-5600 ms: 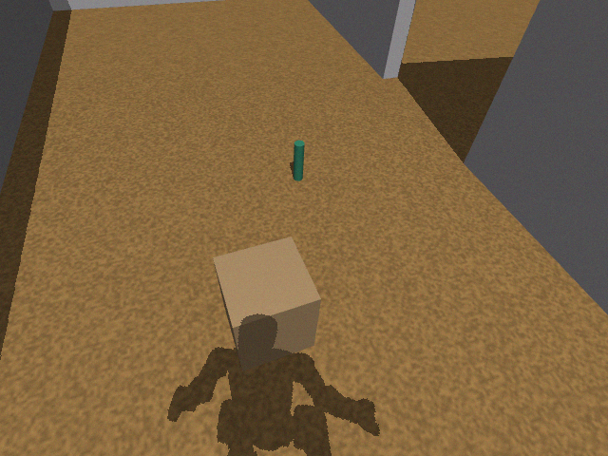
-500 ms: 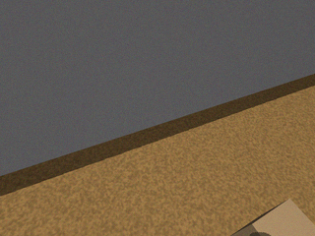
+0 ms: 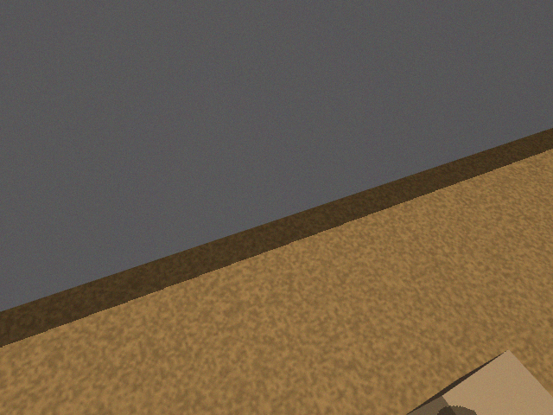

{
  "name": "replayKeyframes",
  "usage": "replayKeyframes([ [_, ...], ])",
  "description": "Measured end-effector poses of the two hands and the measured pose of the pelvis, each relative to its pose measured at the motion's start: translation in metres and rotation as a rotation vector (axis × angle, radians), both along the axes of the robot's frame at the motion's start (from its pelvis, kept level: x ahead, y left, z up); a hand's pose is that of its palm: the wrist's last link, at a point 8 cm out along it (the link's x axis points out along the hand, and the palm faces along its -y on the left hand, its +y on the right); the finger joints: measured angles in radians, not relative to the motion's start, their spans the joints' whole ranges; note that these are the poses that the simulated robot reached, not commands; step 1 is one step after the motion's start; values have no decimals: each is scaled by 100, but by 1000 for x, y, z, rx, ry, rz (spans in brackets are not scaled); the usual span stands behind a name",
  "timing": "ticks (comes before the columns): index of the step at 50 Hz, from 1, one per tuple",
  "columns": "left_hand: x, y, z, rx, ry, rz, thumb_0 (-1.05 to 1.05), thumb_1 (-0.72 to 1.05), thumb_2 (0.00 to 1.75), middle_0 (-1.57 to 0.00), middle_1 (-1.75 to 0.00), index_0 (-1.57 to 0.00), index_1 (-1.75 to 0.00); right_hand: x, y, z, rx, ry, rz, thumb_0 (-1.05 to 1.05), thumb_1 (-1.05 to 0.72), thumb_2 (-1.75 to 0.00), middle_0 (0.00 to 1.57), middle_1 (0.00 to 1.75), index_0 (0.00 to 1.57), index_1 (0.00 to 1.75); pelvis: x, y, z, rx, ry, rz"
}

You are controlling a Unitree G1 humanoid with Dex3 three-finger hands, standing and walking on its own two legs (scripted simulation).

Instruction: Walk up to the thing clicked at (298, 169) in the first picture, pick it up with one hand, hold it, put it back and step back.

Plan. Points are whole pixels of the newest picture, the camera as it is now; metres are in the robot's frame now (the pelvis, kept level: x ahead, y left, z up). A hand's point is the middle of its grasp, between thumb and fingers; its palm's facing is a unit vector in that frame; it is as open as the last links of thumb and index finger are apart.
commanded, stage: stand
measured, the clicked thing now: out of the picture +0.27 -1.44 -0.68
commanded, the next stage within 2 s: walk up in 0.58 s
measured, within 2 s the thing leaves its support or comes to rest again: neither
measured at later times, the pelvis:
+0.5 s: pelvis +0.00 +0.00 +0.00, yaw -1 degrees
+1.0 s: pelvis +0.08 +0.05 -0.01, yaw +2 degrees
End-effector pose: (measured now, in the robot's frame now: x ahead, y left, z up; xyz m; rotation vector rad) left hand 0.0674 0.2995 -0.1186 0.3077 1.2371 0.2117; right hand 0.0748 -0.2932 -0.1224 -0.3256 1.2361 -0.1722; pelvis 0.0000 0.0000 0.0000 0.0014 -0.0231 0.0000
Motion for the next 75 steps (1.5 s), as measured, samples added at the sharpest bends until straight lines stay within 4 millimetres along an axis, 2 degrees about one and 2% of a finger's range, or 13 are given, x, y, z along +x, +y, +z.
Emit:
replayKeyframes([
  [32, 1, 6, 1, -11, -37, -7, 1, 90, 90, -20, -30, -21, -30, -8, 0, 2, 6, -22, -5, 1, -90, -90, 21, 30, 20, 30, 1, 4, -2, 0, -11, -7],
  [36, -7, 20, -1, -3, -71, 26, 0, 90, 90, -20, -30, -21, -30, -4, -5, 0, -16, 6, 26, 1, -90, -90, 21, 30, 20, 30, 9, 9, -9, -8, -7, 21],
  [41, -26, 50, -6, 9, -3, 68, 0, 90, 90, -20, -30, -21, -30, 21, 2, 9, -47, 7, 59, 1, -90, -90, 21, 30, 20, 30, 30, 28, -12, -28, -11, 42],
  [45, -21, 76, -21, 17, 75, 69, 1, 90, 90, -20, -30, -21, -30, 41, 12, 12, -88, -54, 52, 1, -90, -90, 21, 30, 20, 30, 50, 44, -22, 1, -22, 31],
  [50, 21, 79, -17, 2, 66, 37, 1, 90, 90, -20, -30, -20, -30, 49, 23, 22, -87, -48, 15, 1, -90, -89, 21, 30, 20, 30, 80, 50, -14, 14, -23, 27],
  [56, 91, 68, -6, -14, 11, -27, 1, 90, 90, -20, -30, -20, -30, 71, 25, 20, -56, -40, -7, 1, -90, -89, 21, 30, 20, 30, 119, 47, -9, 19, -34, 4],
  [60, 147, 53, 0, -5, 4, -105, 1, 90, 90, -20, -30, -20, -30, 106, 15, 2, -19, -110, -73, 1, -90, -89, 21, 30, 21, 30, 150, 42, -18, 25, -50, -81],
  [64, 209, 41, -1, 58, -70, -172, 1, 90, 90, -20, -30, -21, -30, 152, -1, -28, 13, -196, -114, 1, -90, -90, 21, 30, 20, 30, 183, 27, -42, 14, -58, -134],
  [66, 231, 35, 3, 84, -122, -185, 1, 90, 90, -20, -30, -21, -30, 175, -3, -37, 32, -209, -120, 1, -90, -90, 21, 30, 20, 30, 193, 24, -47, 11, -64, -171],
  [71, 272, 23, 25, 103, -109, -251, 0, 90, 90, -20, -30, -21, -30, 221, 4, -21, 77, -293, -136, 1, -91, -90, 21, 30, 20, 30, 225, 29, -28, 14, -50, -271],
  [75, 315, 27, 40, 119, -88, -341, 1, 90, 90, -20, -30, -21, -30, 229, 7, -6, 66, -305, -182, 1, -91, -89, 21, 30, 20, 30, 258, 39, -16, 19, -25, -352],
])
